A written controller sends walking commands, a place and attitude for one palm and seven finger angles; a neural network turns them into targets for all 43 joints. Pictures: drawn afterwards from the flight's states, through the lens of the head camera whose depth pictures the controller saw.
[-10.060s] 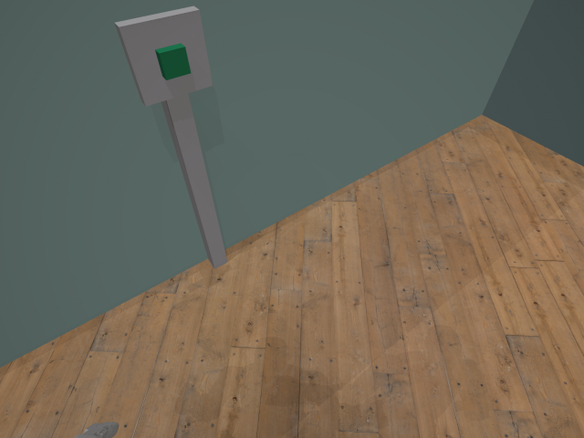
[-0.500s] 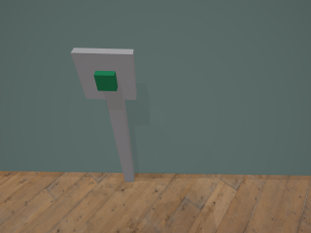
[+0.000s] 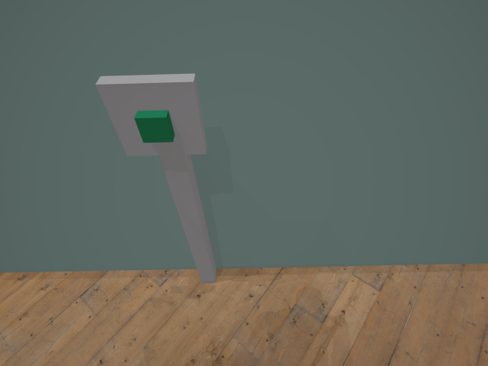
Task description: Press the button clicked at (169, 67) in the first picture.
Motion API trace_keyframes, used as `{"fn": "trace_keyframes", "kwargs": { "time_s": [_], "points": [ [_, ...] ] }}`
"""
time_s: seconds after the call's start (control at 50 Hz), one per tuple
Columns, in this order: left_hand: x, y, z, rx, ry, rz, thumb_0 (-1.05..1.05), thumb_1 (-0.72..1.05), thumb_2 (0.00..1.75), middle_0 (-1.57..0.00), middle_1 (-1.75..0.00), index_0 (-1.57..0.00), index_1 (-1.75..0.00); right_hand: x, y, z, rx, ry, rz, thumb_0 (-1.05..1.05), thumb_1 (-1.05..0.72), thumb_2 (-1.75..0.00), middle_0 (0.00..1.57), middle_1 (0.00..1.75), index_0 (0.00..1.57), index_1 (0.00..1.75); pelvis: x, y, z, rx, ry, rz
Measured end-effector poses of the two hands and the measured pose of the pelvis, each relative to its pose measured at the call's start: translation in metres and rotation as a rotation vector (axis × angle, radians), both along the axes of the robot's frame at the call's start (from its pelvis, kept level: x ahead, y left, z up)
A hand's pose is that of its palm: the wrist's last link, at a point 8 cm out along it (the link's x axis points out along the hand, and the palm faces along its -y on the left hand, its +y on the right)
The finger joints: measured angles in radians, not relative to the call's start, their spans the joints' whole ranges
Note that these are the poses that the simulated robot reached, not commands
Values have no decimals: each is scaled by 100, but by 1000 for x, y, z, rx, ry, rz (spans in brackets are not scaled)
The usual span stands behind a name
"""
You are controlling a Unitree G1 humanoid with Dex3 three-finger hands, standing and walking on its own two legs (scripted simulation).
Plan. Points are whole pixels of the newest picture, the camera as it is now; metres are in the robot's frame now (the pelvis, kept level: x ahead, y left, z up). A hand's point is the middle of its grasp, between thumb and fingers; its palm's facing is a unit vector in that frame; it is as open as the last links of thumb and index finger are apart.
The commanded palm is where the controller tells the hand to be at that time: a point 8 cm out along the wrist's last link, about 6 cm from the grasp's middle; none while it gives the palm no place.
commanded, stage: raise the hand and make a fist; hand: left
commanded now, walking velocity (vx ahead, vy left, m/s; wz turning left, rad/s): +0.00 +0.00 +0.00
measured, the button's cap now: (155, 125) +0.53 +0.21 +0.11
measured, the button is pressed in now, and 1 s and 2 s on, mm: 0 0 0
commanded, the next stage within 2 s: none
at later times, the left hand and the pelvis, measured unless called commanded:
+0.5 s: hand (150, 364) +0.14 +0.16 -0.04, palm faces +0.09 -1.00 +0.01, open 5.4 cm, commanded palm +0.12 +0.22 -0.02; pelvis -0.03 -0.03 -0.07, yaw +3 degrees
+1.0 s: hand (121, 333) +0.16 +0.19 +0.02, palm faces +0.08 -0.99 -0.07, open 3.1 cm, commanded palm +0.13 +0.24 +0.03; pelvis -0.03 -0.01 -0.05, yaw +3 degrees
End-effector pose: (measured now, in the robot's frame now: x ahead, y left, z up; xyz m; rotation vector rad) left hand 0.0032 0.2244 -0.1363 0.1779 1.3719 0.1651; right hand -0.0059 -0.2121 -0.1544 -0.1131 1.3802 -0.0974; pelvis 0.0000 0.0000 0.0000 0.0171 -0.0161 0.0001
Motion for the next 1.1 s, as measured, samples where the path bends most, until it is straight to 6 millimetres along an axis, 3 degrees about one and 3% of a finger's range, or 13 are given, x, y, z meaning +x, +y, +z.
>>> {"fn": "trace_keyframes", "kwargs": {
  "time_s": [0.1,0.12,0.18,0.26,0.32,0.4,0.5,0.6,0.72,0.82,0.9,1.0,1.1],
  "points": [
    [-1,-9,-2,-2,7,6,1,92,90,-20,-30,-20,-30,6,-11,2,-16,0,2,1,-91,-90,20,30,20,30,1,-8,0,-6,4,2],
    [6,-7,2,3,-39,58,2,93,90,-21,-30,-20,-30,10,-16,4,-30,-27,-3,1,-92,-90,20,30,20,30,1,-9,-1,-9,6,3],
    [60,4,49,73,-436,117,4,95,90,-22,-32,-22,-31,37,-33,17,-94,-232,-11,2,-92,-90,20,30,20,30,0,-13,-3,-3,14,18],
    [132,3,121,73,-952,93,3,94,90,-27,-37,-26,-37,92,-56,34,-142,-512,17,2,-92,-90,20,30,20,30,-8,-16,-11,-6,54,50],
    [156,-7,147,-4,-1254,14,2,93,90,-32,-44,-32,-43,136,-67,50,-158,-702,49,2,-91,-90,20,30,20,30,-17,-21,-25,2,114,38],
    [147,-21,137,-113,-1416,-138,1,92,90,-42,-54,-41,-53,183,-73,67,-166,-891,117,1,-91,-90,20,30,20,30,-27,-27,-50,8,169,31],
    [109,-14,100,-132,-1288,-77,1,90,90,-55,-68,-55,-68,216,-61,74,-158,-992,182,1,-91,-90,19,30,20,30,-33,-31,-69,-2,189,44],
    [94,-1,114,-32,-1330,-45,2,90,90,-69,-83,-68,-82,212,-33,56,-105,-952,234,1,-91,-90,19,30,20,30,-35,-31,-75,-34,189,67],
    [123,-2,136,-92,-1379,-168,2,90,90,-85,-101,-84,-100,170,-7,22,-24,-799,204,1,-91,-90,20,30,20,30,-41,-27,-73,-53,182,73],
    [138,4,144,-116,-1295,-163,2,90,90,-99,-115,-98,-115,130,-6,14,-15,-701,110,1,-90,-90,20,30,21,30,-39,-20,-61,-43,172,55],
    [137,12,156,-78,-1307,-137,2,90,90,-109,-127,-109,-127,112,-15,18,-50,-671,83,2,-90,-90,20,30,21,30,-36,-14,-53,-36,163,47],
    [135,18,165,-62,-1342,-141,2,90,90,-121,-140,-120,-139,112,-29,28,-107,-680,95,2,-90,-90,20,30,20,30,-34,-8,-50,-37,152,46],
    [138,22,171,-69,-1356,-147,2,90,90,-127,-146,-126,-146,130,-33,44,-140,-739,114,2,-90,-90,20,30,20,30,-31,-4,-46,-40,138,49]
  ]
}}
